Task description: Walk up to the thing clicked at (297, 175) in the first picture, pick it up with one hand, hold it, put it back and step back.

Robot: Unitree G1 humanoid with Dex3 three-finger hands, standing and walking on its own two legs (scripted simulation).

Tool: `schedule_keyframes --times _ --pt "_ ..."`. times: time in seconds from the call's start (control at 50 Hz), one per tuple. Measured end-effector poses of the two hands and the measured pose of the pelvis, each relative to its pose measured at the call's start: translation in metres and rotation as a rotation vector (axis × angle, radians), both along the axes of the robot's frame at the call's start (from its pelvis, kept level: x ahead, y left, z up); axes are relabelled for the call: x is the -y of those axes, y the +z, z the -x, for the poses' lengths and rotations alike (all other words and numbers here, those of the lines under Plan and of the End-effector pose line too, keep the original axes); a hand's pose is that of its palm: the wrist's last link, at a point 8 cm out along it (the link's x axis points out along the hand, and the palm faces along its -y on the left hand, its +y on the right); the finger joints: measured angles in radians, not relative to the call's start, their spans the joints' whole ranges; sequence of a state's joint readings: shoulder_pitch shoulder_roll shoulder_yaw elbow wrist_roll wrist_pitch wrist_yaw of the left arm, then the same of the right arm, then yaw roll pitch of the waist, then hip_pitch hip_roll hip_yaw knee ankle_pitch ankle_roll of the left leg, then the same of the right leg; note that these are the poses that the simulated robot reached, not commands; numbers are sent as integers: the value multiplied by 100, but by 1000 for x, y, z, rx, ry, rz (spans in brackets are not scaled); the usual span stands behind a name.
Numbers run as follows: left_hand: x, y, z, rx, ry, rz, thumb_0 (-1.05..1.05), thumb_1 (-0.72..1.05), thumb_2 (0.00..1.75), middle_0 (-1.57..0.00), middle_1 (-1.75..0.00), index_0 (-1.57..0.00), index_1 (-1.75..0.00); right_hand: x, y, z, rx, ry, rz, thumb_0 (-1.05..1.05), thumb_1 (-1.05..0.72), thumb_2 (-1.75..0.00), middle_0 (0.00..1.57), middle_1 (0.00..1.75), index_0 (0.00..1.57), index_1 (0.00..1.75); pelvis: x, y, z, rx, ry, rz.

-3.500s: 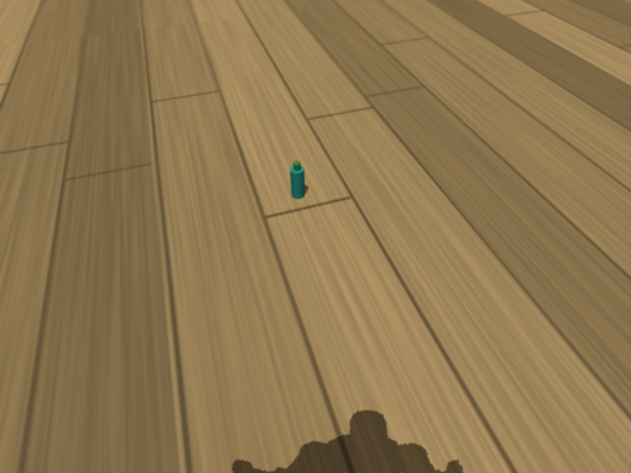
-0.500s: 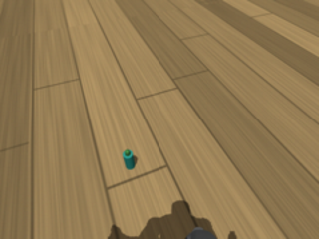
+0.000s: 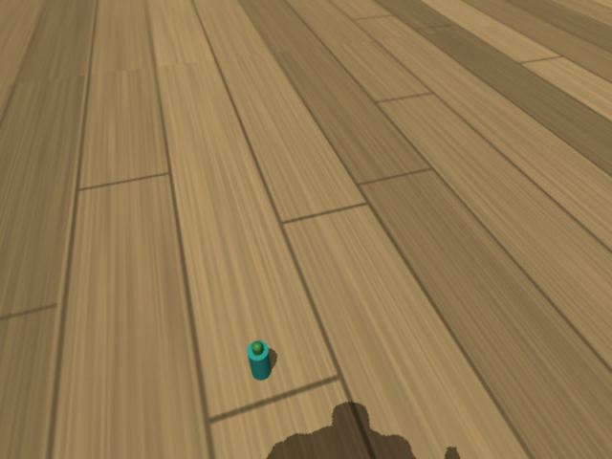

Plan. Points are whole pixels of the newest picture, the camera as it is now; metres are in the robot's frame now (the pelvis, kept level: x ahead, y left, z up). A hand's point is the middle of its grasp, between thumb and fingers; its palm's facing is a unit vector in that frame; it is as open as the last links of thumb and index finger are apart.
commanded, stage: walk up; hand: left
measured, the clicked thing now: (259, 358) +0.52 +0.17 -0.65
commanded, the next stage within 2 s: none
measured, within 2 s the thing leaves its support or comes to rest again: neither
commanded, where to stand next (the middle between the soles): +0.18 -0.02 m, yaw -2 degrees
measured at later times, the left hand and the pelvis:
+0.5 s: hand (167, 402) +0.23 +0.24 -0.14, palm faces -0.08 -0.93 -0.37, open 7.3 cm; pelvis +0.11 -0.01 +0.00, yaw -1 degrees
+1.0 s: hand (152, 415) +0.21 +0.25 -0.13, palm faces +0.01 -0.95 -0.33, open 7.4 cm; pelvis +0.14 +0.00 +0.03, yaw +0 degrees
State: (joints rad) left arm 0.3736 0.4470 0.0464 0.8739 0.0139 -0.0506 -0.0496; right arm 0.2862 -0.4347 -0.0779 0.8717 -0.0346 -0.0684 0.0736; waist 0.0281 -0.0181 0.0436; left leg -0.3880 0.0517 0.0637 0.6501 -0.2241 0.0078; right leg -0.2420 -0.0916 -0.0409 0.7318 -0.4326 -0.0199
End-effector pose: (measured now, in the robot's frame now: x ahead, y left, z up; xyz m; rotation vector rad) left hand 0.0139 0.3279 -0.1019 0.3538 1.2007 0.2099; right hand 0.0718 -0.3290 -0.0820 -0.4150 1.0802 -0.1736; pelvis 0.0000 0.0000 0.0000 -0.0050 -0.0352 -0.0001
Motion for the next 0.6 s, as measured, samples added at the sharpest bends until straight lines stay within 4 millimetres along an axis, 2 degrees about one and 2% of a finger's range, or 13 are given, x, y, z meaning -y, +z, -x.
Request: schedule_keyframes --times 0.08,0.2,0.28,0.36,0.46,0.54,0.6 --pt "-7 -6 -36 -32 -21 12 1 91 90 -20 -30 -21 -30 -12 10 -14 23 -39 9 1 -90 -90 21 30 21 30 -9 4 -25 4 -11 0" --pt "-3 3 -101 7 -63 38 1 91 90 -20 -30 -21 -30 -18 17 -19 -36 -72 10 1 -90 -90 21 30 21 30 -11 15 -59 6 -19 -8" --pt "7 8 -143 34 -83 27 1 91 90 -20 -30 -21 -30 -13 7 -26 -85 -95 2 1 -90 -90 21 30 21 30 -6 14 -79 6 -22 -10" --pt "20 4 -178 74 -93 -5 1 91 90 -20 -30 -21 -30 -4 -17 -42 -114 -117 -22 1 -90 -90 21 30 21 30 7 1 -97 5 -21 -21" --pt "41 3 -205 106 -98 3 0 91 90 -20 -30 -21 -30 -6 -37 -71 -129 -114 -48 1 -90 -90 21 30 21 30 11 -2 -105 7 -22 -5" --pt "46 2 -216 121 -96 26 0 91 90 -20 -30 -21 -30 -13 -38 -88 -116 -92 -55 1 -90 -90 21 30 21 30 8 -1 -109 0 -12 -5" --pt "45 -2 -220 115 -68 49 0 90 90 -20 -30 -21 -30 -19 -33 -91 -118 -92 -48 1 -90 -90 21 30 21 30 4 1 -114 5 -14 -21"
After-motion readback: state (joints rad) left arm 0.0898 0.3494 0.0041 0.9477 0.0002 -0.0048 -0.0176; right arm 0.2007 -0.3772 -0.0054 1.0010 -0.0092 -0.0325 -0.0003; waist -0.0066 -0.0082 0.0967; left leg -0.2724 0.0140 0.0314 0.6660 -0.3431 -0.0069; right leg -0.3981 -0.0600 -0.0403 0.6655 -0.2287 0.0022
